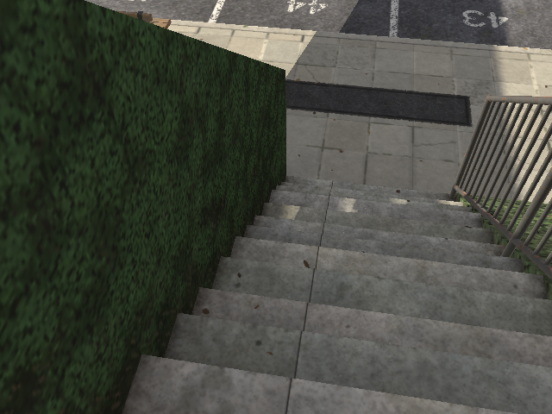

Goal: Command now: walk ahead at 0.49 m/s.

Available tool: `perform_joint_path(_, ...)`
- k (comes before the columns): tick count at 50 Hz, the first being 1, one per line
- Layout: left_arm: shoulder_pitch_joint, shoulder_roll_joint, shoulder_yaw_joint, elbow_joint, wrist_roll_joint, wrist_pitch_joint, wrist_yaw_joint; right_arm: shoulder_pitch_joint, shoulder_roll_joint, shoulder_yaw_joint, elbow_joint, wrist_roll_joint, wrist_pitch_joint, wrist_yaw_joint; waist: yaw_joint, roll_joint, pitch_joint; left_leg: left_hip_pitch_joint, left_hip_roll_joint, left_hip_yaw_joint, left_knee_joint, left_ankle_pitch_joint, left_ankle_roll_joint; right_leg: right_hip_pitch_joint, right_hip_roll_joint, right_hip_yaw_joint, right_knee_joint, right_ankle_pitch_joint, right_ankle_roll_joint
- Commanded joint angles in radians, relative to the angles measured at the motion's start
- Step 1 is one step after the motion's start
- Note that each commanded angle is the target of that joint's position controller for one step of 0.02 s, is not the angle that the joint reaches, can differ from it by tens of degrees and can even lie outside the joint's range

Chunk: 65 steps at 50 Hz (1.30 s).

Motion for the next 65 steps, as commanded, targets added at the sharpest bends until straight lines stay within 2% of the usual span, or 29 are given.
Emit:
perform_joint_path(1, 0.115, 0.067, 0.001, 0.002, -0.004, -0.043, 0.001, 0.145, -0.022, -0.014, -0.008, -0.011, 0.045, 0.003, -0.052, -0.065, -0.040, -0.031, 0.031, -0.032, -0.067, 0.024, -0.014, 0.030, -0.284, 0.265, -0.250, 0.278, -0.097)
perform_joint_path(9, 0.205, 0.093, -0.023, -0.002, -0.033, -0.013, 0.014, -0.223, -0.035, 0.006, -0.124, -0.001, 0.051, 0.020, 0.011, -0.087, 0.003, -0.106, 0.039, 0.027, -0.630, 0.338, -0.073, 0.162, -0.221, 0.159, -0.289, 0.416, -0.045)
perform_joint_path(14, 0.237, 0.111, -0.026, 0.008, -0.012, 0.005, 0.019, -0.224, -0.074, 0.020, -0.115, 0.009, 0.051, 0.006, 0.025, -0.100, -0.019, 0.027, -0.001, 0.085, -0.644, 0.241, -0.051, 0.234, -0.239, 0.111, -0.213, 0.649, -0.055)
perform_joint_path(18, 0.153, 0.152, -0.016, -0.012, -0.026, 0.017, 0.028, 0.103, -0.107, 0.003, -0.010, -0.007, 0.028, -0.011, -0.115, -0.035, -0.106, 0.324, -0.044, 0.086, -0.823, 0.142, 0.033, 0.237, -0.211, 0.104, 0.149, 0.754, -0.057)
perform_joint_path(19, 0.180, 0.119, -0.024, -0.028, -0.030, 0.020, 0.029, 0.264, -0.196, -0.022, 0.025, -0.029, 0.017, -0.016, -0.148, 0.103, -0.176, 0.533, 0.147, -0.135, -0.887, 0.242, 0.102, 0.057, -0.134, 0.071, 0.457, 0.418, -0.025)
perform_joint_path(20, 0.330, 0.030, -0.036, -0.007, -0.026, 0.038, 0.014, 0.278, -0.256, -0.034, 0.028, -0.008, 0.023, -0.004, -0.073, 0.245, -0.226, 0.684, 0.379, -0.539, -0.973, 0.223, 0.285, -0.257, 0.058, 0.103, 0.764, -0.434, 0.023)
perform_joint_path(21, 0.244, 0.115, -0.013, -0.006, 0.005, 0.049, 0.017, 0.194, -0.199, -0.026, 0.019, 0.031, 0.026, 0.012, -0.080, 0.097, -0.096, 0.534, 0.365, -0.534, -1.013, 0.180, 0.309, -0.366, 0.019, 0.243, 0.851, -0.402, 0.026)
perform_joint_path(22, 0.167, 0.146, -0.001, -0.041, -0.014, 0.048, 0.014, 0.079, -0.160, -0.011, -0.020, 0.020, 0.020, 0.020, -0.048, 0.030, -0.041, 0.410, 0.341, -0.406, -1.049, 0.214, 0.287, -0.333, -0.024, 0.260, 0.834, -0.309, 0.040)
perform_joint_path(24, 0.145, 0.124, -0.001, -0.050, -0.019, 0.058, 0.011, -0.003, -0.126, 0.007, -0.040, 0.012, 0.002, 0.022, 0.005, 0.043, -0.002, 0.274, 0.267, -0.250, -1.091, 0.309, 0.222, -0.246, -0.074, 0.262, 0.717, -0.214, 0.068)
perform_joint_path(25, 0.139, 0.115, 0.000, -0.045, 0.004, 0.075, 0.007, 0.043, -0.139, 0.006, -0.022, 0.020, -0.004, 0.009, 0.003, 0.035, -0.008, 0.260, 0.252, -0.227, -1.113, 0.335, 0.211, -0.212, -0.068, 0.243, 0.703, -0.196, 0.082)
perform_joint_path(29, 0.102, 0.079, -0.008, -0.073, 0.018, 0.124, 0.004, 0.137, -0.174, 0.004, 0.010, 0.019, -0.026, -0.003, 0.015, 0.025, -0.030, 0.268, 0.218, -0.114, -1.099, 0.531, 0.198, -0.233, -0.061, 0.188, 0.677, -0.075, 0.124)
perform_joint_path(33, 0.050, 0.117, 0.010, -0.099, 0.015, 0.138, 0.015, 0.184, -0.188, 0.005, 0.008, 0.016, -0.047, -0.001, -0.003, 0.073, -0.022, 0.301, 0.211, -0.105, -1.014, 0.517, 0.169, -0.331, -0.053, 0.203, 0.697, 0.109, 0.110)
perform_joint_path(37, -0.101, 0.153, 0.033, -0.177, 0.020, 0.143, 0.021, 0.255, -0.184, 0.004, 0.036, 0.029, -0.075, -0.012, -0.054, 0.111, 0.003, 0.444, 0.198, -0.132, -0.879, 0.390, 0.123, -0.500, -0.062, 0.283, 0.510, 0.252, 0.117)
perform_joint_path(39, -0.117, 0.145, 0.027, -0.196, 0.023, 0.137, -0.009, 0.208, -0.186, 0.000, 0.030, 0.036, -0.077, -0.033, -0.025, 0.076, 0.023, 0.253, 0.172, -0.112, -0.804, 0.021, 0.114, -0.372, -0.087, 0.242, 0.318, 0.522, 0.116)
perform_joint_path(42, -0.114, 0.076, -0.006, -0.213, 0.016, 0.134, -0.043, 0.116, -0.163, 0.007, -0.001, 0.041, -0.076, -0.048, -0.012, 0.053, 0.015, -0.055, 0.115, -0.051, -0.700, -0.147, 0.078, -0.039, -0.087, 0.169, 0.176, 0.738, 0.102)
perform_joint_path(45, -0.116, 0.087, -0.015, -0.228, 0.008, 0.124, -0.042, 0.164, -0.133, 0.011, 0.002, 0.000, -0.053, -0.057, -0.070, 0.042, 0.058, 0.037, 0.112, -0.082, -0.488, -0.120, 0.083, -0.095, -0.098, 0.169, 0.004, 0.676, 0.078)
perform_joint_path(47, -0.066, 0.092, -0.012, -0.209, -0.013, 0.106, -0.025, 0.209, -0.126, 0.011, 0.018, -0.026, -0.017, -0.074, -0.098, 0.014, 0.035, 0.153, 0.117, -0.117, -0.296, -0.060, 0.093, -0.089, -0.129, 0.170, -0.134, 0.643, 0.066)
perform_joint_path(49, 0.163, 0.123, 0.009, -0.118, -0.009, 0.095, -0.003, 0.215, -0.167, 0.004, 0.024, -0.043, 0.030, -0.074, -0.015, -0.047, -0.023, 0.125, 0.099, -0.088, -0.024, 0.170, 0.106, 0.155, -0.133, 0.094, -0.264, 0.516, 0.043)
perform_joint_path(50, 0.339, 0.149, 0.019, -0.054, 0.005, 0.092, 0.005, 0.202, -0.169, -0.005, 0.021, -0.037, 0.039, -0.066, 0.064, -0.092, -0.099, 0.008, 0.034, -0.068, 0.269, 0.140, 0.105, 0.382, -0.152, 0.122, -0.240, 0.511, 0.028)
perform_joint_path(51, 0.451, 0.208, 0.014, -0.026, 0.022, 0.077, -0.005, 0.230, -0.087, 0.002, 0.004, 0.002, 0.026, -0.032, 0.082, -0.325, -0.180, -0.347, -0.156, -0.012, 0.812, -0.632, 0.042, 0.651, -0.278, 0.231, 0.161, 1.091, -0.002)
perform_joint_path(52, 0.428, 0.250, 0.013, -0.035, -0.010, 0.072, -0.019, 0.260, -0.075, 0.013, -0.041, 0.034, 0.018, -0.043, 0.014, -0.356, -0.204, -0.609, -0.118, -0.030, 0.987, -0.632, 0.038, 0.718, -0.385, 0.330, 0.338, 1.385, -0.017)
perform_joint_path(53, 0.454, 0.283, 0.030, -0.038, -0.035, 0.076, -0.026, 0.233, -0.127, 0.005, -0.037, 0.017, 0.018, -0.044, 0.040, -0.227, -0.261, -0.686, -0.101, -0.062, 0.998, -0.479, 0.030, 0.680, -0.461, 0.402, 0.260, 1.113, -0.082)
perform_joint_path(54, 0.415, 0.305, 0.039, -0.049, -0.037, 0.067, -0.019, 0.150, -0.135, 0.005, -0.059, 0.000, 0.019, -0.047, 0.053, -0.204, -0.241, -0.751, -0.079, -0.098, 0.968, -0.335, 0.019, 0.579, -0.526, 0.530, 0.118, 0.616, -0.196)
perform_joint_path(55, 0.337, 0.260, 0.019, -0.067, -0.031, 0.058, -0.006, 0.035, -0.165, -0.001, -0.083, -0.012, 0.033, -0.043, 0.042, -0.149, -0.148, -0.744, -0.022, -0.157, 0.749, -0.206, -0.014, 0.386, -0.534, 0.621, -0.011, 0.100, -0.235)
perform_joint_path(56, 0.260, 0.181, -0.014, -0.075, -0.023, 0.044, -0.009, -0.053, -0.171, -0.010, -0.080, -0.027, 0.065, -0.038, 0.014, -0.091, -0.003, -0.707, -0.020, -0.166, 0.651, -0.110, -0.042, 0.160, -0.488, 0.604, -0.026, 0.077, -0.226)
perform_joint_path(58, 0.269, 0.109, -0.053, -0.061, 0.002, 0.007, -0.018, -0.054, -0.100, -0.010, -0.069, -0.029, 0.093, -0.029, -0.035, -0.025, 0.086, -0.691, -0.047, -0.215, 0.446, 0.058, -0.072, -0.046, -0.388, 0.500, 0.092, 0.126, -0.150)
perform_joint_path(61, 0.265, 0.122, -0.065, -0.055, -0.022, -0.026, -0.001, -0.022, -0.025, 0.002, -0.041, -0.052, 0.115, 0.001, -0.075, -0.101, 0.031, -0.442, -0.082, -0.124, 0.059, 0.315, -0.105, -0.253, -0.305, 0.457, 0.006, -0.067, -0.115)
perform_joint_path(63, 0.257, 0.170, -0.050, -0.048, -0.020, -0.030, -0.001, 0.043, -0.055, -0.014, 0.016, -0.056, 0.122, -0.005, -0.102, -0.165, -0.014, -0.307, -0.073, -0.082, 0.018, 0.433, -0.090, -0.250, -0.289, 0.427, 0.037, 0.069, -0.104)
perform_joint_path(65, 0.308, 0.152, -0.048, -0.018, -0.031, -0.032, 0.007, -0.095, -0.111, -0.038, -0.027, -0.042, 0.105, -0.002, -0.055, -0.129, 0.060, -0.499, -0.057, -0.182, -0.170, 0.521, -0.079, -0.063, -0.257, 0.408, 0.127, 0.017, -0.102)
Velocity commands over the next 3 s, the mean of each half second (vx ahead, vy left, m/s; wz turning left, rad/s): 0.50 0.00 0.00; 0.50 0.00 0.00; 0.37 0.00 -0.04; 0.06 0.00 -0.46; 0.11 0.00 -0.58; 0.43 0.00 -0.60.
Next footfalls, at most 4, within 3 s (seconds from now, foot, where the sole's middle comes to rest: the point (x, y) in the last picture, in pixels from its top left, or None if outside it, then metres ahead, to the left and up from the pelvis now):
0.36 left None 0.28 0.10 -0.77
1.00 right None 0.49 -0.14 -0.97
1.62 left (262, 357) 0.77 0.11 -1.18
2.36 right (331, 371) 0.73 -0.12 -1.18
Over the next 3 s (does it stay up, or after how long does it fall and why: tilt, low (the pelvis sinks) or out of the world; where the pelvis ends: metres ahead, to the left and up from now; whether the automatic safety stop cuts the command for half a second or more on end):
stays up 0.94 -0.04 -0.62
